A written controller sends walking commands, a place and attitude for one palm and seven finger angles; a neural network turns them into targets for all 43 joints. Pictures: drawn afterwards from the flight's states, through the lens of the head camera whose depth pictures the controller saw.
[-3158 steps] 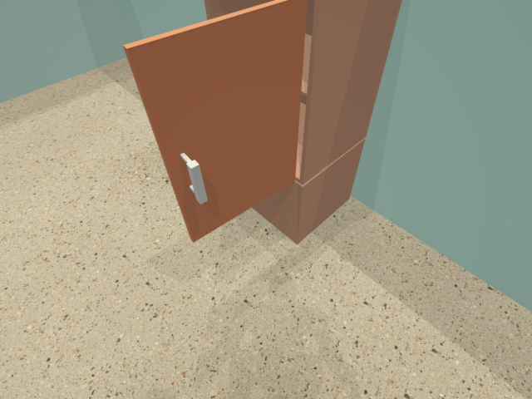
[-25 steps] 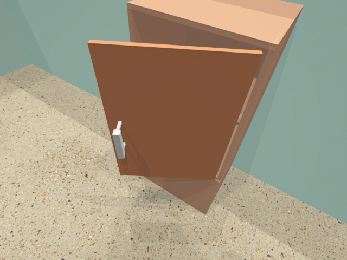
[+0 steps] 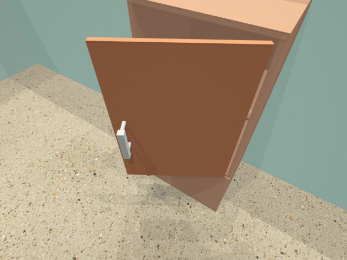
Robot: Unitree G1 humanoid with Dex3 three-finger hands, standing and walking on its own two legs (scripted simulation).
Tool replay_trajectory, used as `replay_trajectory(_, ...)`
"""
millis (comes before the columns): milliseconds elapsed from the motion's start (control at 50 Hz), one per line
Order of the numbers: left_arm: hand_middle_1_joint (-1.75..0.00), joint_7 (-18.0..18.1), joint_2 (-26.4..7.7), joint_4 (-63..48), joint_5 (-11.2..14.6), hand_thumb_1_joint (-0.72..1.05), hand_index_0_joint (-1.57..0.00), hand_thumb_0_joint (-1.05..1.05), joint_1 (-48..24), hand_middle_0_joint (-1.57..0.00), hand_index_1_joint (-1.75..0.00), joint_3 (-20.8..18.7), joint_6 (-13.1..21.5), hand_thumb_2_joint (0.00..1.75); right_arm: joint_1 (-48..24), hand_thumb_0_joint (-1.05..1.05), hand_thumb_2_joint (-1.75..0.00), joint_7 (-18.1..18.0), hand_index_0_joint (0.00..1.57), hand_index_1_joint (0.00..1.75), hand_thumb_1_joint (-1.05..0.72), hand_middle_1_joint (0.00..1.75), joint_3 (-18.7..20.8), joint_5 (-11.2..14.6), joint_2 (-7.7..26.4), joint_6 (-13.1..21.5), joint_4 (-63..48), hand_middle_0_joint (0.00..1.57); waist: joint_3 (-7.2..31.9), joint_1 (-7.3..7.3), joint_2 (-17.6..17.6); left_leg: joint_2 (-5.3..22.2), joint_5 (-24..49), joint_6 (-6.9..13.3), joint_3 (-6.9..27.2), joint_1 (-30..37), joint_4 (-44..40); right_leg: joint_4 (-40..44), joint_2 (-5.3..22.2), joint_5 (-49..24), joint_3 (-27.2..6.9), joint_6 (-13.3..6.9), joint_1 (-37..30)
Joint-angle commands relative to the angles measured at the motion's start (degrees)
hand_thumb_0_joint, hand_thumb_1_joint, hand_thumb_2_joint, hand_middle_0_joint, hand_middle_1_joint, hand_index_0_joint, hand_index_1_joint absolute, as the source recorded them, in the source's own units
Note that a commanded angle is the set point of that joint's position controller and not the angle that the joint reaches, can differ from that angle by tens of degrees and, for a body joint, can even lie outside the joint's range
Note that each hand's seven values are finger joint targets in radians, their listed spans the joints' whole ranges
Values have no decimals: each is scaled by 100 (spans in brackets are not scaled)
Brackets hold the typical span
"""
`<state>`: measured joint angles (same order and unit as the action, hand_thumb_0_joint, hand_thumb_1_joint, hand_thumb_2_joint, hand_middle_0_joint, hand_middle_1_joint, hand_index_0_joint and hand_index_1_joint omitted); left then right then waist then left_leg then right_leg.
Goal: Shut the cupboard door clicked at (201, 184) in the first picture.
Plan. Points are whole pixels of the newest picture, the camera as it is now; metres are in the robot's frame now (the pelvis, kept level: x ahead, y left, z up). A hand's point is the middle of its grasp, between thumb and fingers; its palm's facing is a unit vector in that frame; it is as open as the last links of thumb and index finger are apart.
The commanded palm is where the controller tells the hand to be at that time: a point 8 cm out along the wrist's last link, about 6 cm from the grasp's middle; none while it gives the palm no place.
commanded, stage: look again from close up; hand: left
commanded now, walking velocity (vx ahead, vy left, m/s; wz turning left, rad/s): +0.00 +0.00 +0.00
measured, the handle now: (125, 140) +0.48 +0.18 -0.06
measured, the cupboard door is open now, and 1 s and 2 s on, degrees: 31 31 31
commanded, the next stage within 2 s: raise the hand and make a fist in 0.28 s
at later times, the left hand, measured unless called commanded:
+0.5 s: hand (94, 253) +0.16 +0.19 -0.07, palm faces +0.21 -0.96 -0.20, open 7.3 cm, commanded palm +0.12 +0.23 -0.06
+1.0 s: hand (112, 237) +0.18 +0.15 -0.05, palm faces +0.04 -1.00 -0.08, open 5.2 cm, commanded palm +0.15 +0.21 -0.06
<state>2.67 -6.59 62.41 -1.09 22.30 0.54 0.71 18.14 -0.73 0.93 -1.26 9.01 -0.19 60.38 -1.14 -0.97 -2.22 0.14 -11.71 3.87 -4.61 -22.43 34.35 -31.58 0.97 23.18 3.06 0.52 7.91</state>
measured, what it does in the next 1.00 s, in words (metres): steps on the spot: right foot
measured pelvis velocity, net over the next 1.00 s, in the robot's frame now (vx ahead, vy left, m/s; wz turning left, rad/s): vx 0.00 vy -0.04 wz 0.02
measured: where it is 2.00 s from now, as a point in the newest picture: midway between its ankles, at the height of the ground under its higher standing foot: outside the picture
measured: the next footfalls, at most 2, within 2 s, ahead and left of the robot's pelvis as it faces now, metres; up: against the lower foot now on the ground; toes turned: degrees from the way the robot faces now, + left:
right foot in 0.56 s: +0.05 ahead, -0.12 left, +0.00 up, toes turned -1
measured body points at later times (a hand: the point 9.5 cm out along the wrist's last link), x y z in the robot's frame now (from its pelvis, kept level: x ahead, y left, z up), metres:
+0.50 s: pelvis +0.01 -0.01 +0.00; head +0.03 +0.00 +0.45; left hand +0.14 +0.24 -0.06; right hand +0.10 -0.25 -0.12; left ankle +0.07 +0.08 -0.73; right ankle -0.05 -0.13 -0.71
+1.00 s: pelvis +0.00 -0.04 -0.12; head +0.07 -0.04 +0.33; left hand +0.18 +0.21 -0.04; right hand +0.23 -0.26 -0.19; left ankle +0.07 +0.07 -0.73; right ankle +0.01 -0.12 -0.73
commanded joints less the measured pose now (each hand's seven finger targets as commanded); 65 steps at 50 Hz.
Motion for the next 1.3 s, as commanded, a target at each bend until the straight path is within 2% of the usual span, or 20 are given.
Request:
replay_trajectory(0, -30, 52, -524, -227, -17, 90, -20, 0, 509, -20, -30, -101, 76, 90, 41, 0, -90, -11, 20, 30, -90, 30, 47, 31, 572, 141, -341, 20, -377, 147, 204, 700, -569, 55, 1136, 271, -1264, 536, 183, -164, -318, -364, 718)
replay_trajectory(180, -30, 41, -895, -436, -11, 90, -20, 0, 157, -20, -30, -151, 87, 90, -155, 0, -90, -20, 20, 30, -90, 30, 69, 51, 736, 216, -308, 20, 71, 114, 243, 653, 761, 7, 756, 1021, -975, 725, 389, -922, -459, -284, 580)
replay_trajectory(340, -30, 5, -1158, -498, -22, 90, -20, 0, -69, -20, -30, -168, 69, 90, -488, 0, -90, -30, 20, 30, -90, 30, 87, 66, 930, 218, -311, 20, 53, 131, 210, 662, 999, -7, 661, 1155, -916, 872, 451, -1280, -537, -257, 497)
replay_trajectory(360, -30, 191, -838, -499, -89, 90, -20, 0, 69, -20, -30, -79, 82, 90, -607, 0, -90, -25, 20, 30, -90, 30, 61, 71, 916, 187, -678, 20, -378, 88, 1, 738, 1505, -136, 651, 1132, -70, 1083, 517, -1838, -852, -239, 1017)
replay_trajectory(380, -30, 378, -4397, -10098, 620, 90, -20, 0, -4828, -20, -30, -2668, 1570, 90, -166, 0, -90, -340, 20, 30, -90, 30, 322, 309, 1968, 1242, -2121, 20, 1680, -707, -492, 466, 1804, -226, 1038, 3363, 100, -405, 45, -2417, 211, -212, 1702)
replay_trajectory(400, -32, 289, -1418, -8122, 783, 90, -22, 0, -426, -22, -32, -411, 1206, 90, -392, 0, -90, -533, 20, 30, -90, 30, -107, 570, 1260, 1799, -2152, 20, 2865, -27, -2311, 794, 2506, -503, 1523, 4107, -224, -1740, -140, -969, 344, -129, 2031)
replay_trajectory(420, -34, 478, -1383, -8081, 1002, 90, -24, 0, -186, -24, -34, -643, 943, 90, -458, 0, -90, -539, 20, 30, -90, 30, -39, 480, 1250, 1930, -1943, 20, 2896, 155, -1765, 742, 2722, -836, 1600, 3488, -675, -1965, -187, -441, 137, -170, 1748)
replay_trajectory(440, -36, 341, 160, -6345, 898, 90, -25, 0, 955, -25, -36, 260, 287, 90, -476, 0, -90, -303, 20, 30, -90, 30, -29, 428, 920, 1912, -1776, 20, 1702, -128, -952, 713, 1840, -690, 1530, 2337, -1238, -1786, -160, -119, 79, -114, 2457)
replay_trajectory(460, -38, 285, -108, -7456, 966, 90, -27, 0, -360, -27, -38, 251, 498, 90, -447, 0, -90, -128, 20, 30, -90, 30, 195, 374, 1204, 1942, -2282, 20, 994, -212, -403, 656, 430, -504, 1425, 1384, -1038, -1457, -100, -64, 84, -164, 2454)
replay_trajectory(500, -42, 25, -323, -5992, 1033, 90, -31, 0, 208, -31, -42, -267, 983, 90, -867, 0, -90, -106, 20, 30, -90, 30, 243, 328, 1207, 2022, -2517, 20, -270, -156, 412, 201, -1681, -468, 1142, -404, -264, -665, -111, 246, 300, -192, 2921)
replay_trajectory(560, -48, -929, -486, -4997, 1481, 90, -36, 0, 1548, -36, -48, -1013, 2219, 90, -1066, 0, -90, -14, 20, 30, -90, 30, 306, 233, 1178, 1911, -2882, 20, 317, 316, 1594, -92, -1160, -494, 614, -1537, 1148, -908, -60, 1059, 35, -253, 3442)
replay_trajectory(600, -52, -1833, -839, -4852, 1699, 90, -40, 0, 1132, -40, -52, -1220, 3049, 90, -1235, 0, -90, -30, 20, 30, -90, 30, 403, 196, 1265, 1864, -3036, 20, 430, 284, 2299, -113, -1279, -523, 522, -2550, 1966, -1264, 131, 1170, -605, -162, 3670)
replay_trajectory(680, -60, -2553, -1274, -5061, 1906, 90, -47, 0, 978, -47, -60, -1638, 3210, 90, -1420, 0, -90, 4, 20, 30, -90, 30, 432, 368, 1205, 1721, -3767, 20, 969, 530, 741, -259, -1640, -429, 342, -3216, 2614, -1613, 213, 1778, -1294, -165, 3579)
replay_trajectory(740, -66, -2282, -1601, -6865, 2119, 90, -53, 0, 239, -53, -66, -1848, 3440, 90, -1383, 0, -90, -55, 20, 30, -90, 30, 395, 318, 1132, 1794, -4056, 20, 1770, 556, -477, -148, -1751, -329, 524, -2976, 2858, -1864, 73, 2257, -1424, -244, 3972)
replay_trajectory(780, -70, -1963, -1606, -8207, 2093, 90, -57, 0, -293, -57, -70, -1625, 3871, 90, -1249, 0, -90, -101, 20, 30, -90, 30, 353, 274, 1042, 1909, -4018, 20, 2133, 332, -866, -57, -1536, -243, 617, -2629, 3073, -2049, -14, 1787, -1384, -235, 4211)
replay_trajectory(900, -82, -2072, -1185, -7747, 1881, 90, -68, 0, -243, -68, -82, -886, 4057, 90, -867, 0, -90, -295, 20, 30, -90, 30, 300, 243, 1112, 2035, -3381, 20, 1761, -298, -110, 64, -1121, -129, 849, -3181, 3707, -2528, -191, 536, -1041, -79, 4816)
replay_trajectory(980, -90, -2605, -1232, -6670, 2030, 90, -75, 0, 731, -75, -90, -1227, 2759, 90, -897, 0, -90, -381, 20, 30, -90, 30, 366, 433, 1111, 1742, -3573, 20, 2284, 64, 803, 25, -784, -132, 798, -3516, 3655, -2341, -10, -186, -1311, 276, 3885)
replay_trajectory(1060, -98, -2410, -1530, -7296, 2214, 90, -82, 0, 1038, -82, -98, -1963, 1934, 90, -1026, 0, -90, -371, 20, 30, -90, 30, 373, 457, 961, 1466, -3864, 20, 3164, 533, 577, -16, -35, -173, 786, -3023, 3325, -2619, 76, -1704, -1127, 374, 2915)
replay_trajectory(1140, -106, -1781, -1265, -7842, 2127, 90, -90, 0, 908, -90, -106, -1859, 2540, 90, -935, 0, -90, -315, 20, 30, -90, 30, 354, 293, 792, 1475, -3716, 20, 2967, 509, 406, 31, 451, -237, 806, -2572, 3148, -3080, -117, -2383, -533, 80, 3333)
replay_trajectory(1280, -120, -1922, -806, -7151, 1837, 90, -102, 0, 641, -102, -120, -866, 3284, 90, -852, 0, -90, -245, 20, 30, -90, 30, 352, 219, 1110, 1481, -3700, 20, 2146, 51, 267, 80, -586, -241, 982, -2797, 3142, -3235, -335, -90, -130, -207, 4923)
